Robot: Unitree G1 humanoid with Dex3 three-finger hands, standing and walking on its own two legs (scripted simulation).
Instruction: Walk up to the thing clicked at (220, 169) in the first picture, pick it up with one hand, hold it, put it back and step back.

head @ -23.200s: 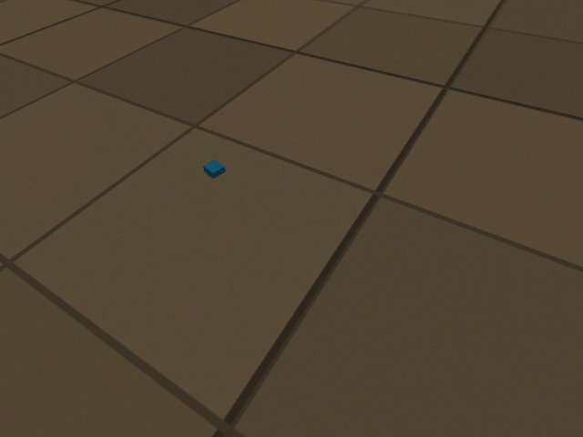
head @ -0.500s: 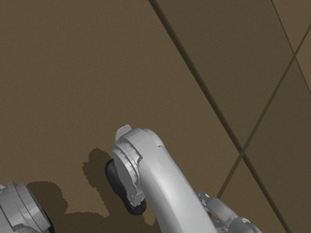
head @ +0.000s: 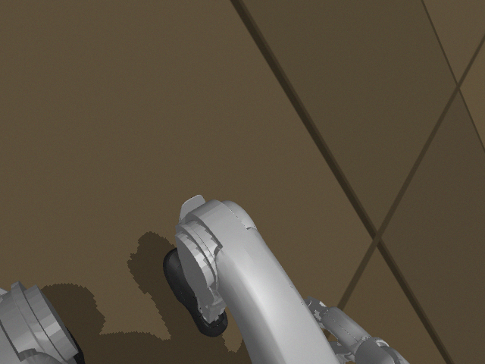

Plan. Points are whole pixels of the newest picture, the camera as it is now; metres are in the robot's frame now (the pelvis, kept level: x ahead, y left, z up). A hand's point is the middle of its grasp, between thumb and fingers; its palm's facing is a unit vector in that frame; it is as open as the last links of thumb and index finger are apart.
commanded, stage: rest palm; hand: left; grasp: from above
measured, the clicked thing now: out of the picture +0.50 +0.38 -0.30
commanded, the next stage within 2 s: approach in 1.96 s
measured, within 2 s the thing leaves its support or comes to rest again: neither
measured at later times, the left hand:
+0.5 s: hand out of the picture +0.47 +0.36 -0.25, palm faces -0.44 -0.13 -0.89, open 13.0 cm
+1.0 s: hand out of the picture +0.47 +0.36 -0.26, palm faces -0.44 -0.13 -0.89, open 13.5 cm
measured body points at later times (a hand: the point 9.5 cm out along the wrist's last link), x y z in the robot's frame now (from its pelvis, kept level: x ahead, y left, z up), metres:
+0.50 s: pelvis +0.00 +0.00 +0.00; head +0.29 +0.15 +0.30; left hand +0.49 +0.36 -0.20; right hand +0.08 -0.24 -0.05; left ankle +0.07 +0.13 -0.28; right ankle +0.11 -0.12 -0.28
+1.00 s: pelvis +0.00 +0.00 +0.00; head +0.29 +0.15 +0.30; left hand +0.49 +0.36 -0.21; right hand +0.08 -0.24 -0.05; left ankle +0.07 +0.13 -0.28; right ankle +0.11 -0.12 -0.28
